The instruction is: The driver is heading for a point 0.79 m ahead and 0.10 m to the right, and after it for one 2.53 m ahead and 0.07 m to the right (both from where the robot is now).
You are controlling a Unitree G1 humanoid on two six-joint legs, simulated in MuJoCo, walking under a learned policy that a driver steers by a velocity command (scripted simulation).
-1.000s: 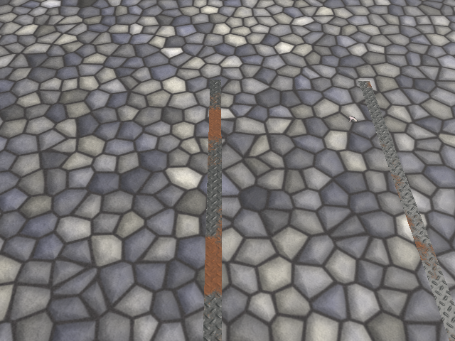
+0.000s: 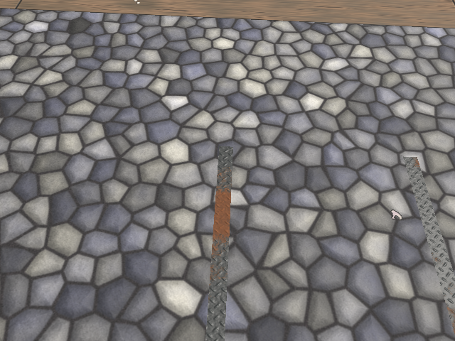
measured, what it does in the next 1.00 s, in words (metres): walks ahead: right foot, then left foot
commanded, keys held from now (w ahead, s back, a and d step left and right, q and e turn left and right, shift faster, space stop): w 0.70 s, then no key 0.30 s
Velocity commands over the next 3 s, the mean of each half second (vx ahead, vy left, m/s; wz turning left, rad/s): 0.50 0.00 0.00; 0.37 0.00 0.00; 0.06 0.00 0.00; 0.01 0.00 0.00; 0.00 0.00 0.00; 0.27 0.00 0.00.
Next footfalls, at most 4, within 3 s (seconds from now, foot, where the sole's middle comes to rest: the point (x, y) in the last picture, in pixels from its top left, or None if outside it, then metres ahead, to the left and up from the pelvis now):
0.44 right None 0.42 -0.15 -0.77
0.94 left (210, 274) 0.68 0.07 -0.77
1.24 right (290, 298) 0.60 -0.17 -0.77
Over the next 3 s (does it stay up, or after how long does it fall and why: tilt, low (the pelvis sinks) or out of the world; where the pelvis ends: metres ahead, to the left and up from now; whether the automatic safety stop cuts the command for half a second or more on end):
stays up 0.73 -0.02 0.01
